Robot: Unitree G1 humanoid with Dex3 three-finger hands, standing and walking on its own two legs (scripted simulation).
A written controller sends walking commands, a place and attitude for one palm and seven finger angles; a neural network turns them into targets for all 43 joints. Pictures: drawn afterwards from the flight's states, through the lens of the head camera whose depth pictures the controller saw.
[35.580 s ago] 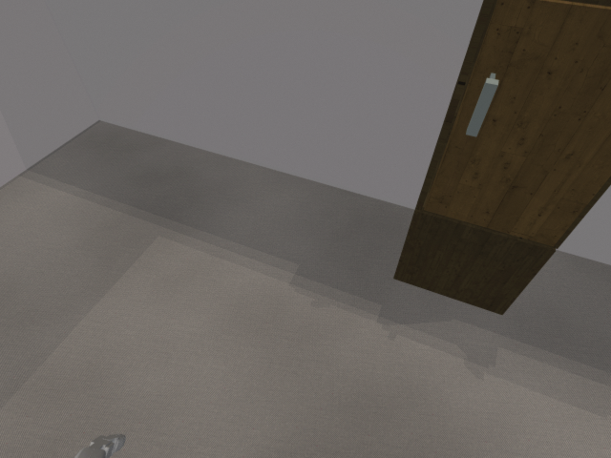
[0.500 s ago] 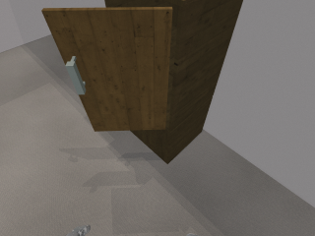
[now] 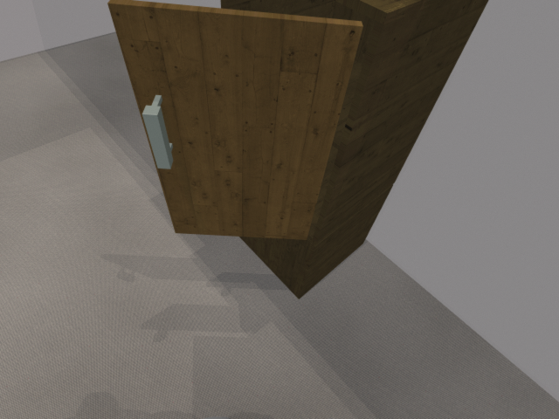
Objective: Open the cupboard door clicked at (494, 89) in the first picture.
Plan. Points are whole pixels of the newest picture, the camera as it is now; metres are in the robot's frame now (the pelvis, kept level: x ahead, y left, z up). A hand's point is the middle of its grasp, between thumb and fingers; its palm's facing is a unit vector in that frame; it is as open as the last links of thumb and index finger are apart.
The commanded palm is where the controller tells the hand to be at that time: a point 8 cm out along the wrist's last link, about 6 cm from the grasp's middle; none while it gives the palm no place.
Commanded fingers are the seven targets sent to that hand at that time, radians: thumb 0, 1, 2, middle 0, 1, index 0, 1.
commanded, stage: come to a stop and stand still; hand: left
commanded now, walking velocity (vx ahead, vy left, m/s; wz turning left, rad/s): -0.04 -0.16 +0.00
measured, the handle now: (161, 132) +0.57 +0.27 +0.04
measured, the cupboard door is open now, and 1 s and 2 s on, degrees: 47 47 47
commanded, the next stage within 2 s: look again from close up in 1.36 s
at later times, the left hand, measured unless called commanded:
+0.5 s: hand out of the picture -0.01 +0.13 -0.18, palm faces +0.00 -0.98 -0.18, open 7.4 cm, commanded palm none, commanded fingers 0.00 0.90 0.90 -0.20 -0.30 -0.20 -0.30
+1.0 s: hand out of the picture -0.02 +0.12 -0.17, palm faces +0.04 -0.98 -0.17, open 7.4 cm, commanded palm none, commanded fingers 0.00 0.90 0.90 -0.20 -0.30 -0.20 -0.30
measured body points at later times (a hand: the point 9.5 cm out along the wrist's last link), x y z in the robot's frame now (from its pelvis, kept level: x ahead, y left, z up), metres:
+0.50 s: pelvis -0.03 -0.04 +0.00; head -0.03 -0.03 +0.45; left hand -0.01 +0.19 -0.16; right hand -0.05 -0.27 -0.15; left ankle +0.04 +0.09 -0.73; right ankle -0.09 -0.16 -0.73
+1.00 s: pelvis +0.00 -0.04 +0.00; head +0.02 -0.04 +0.45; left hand -0.02 +0.17 -0.16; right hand +0.00 -0.27 -0.16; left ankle +0.04 +0.09 -0.73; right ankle -0.09 -0.16 -0.73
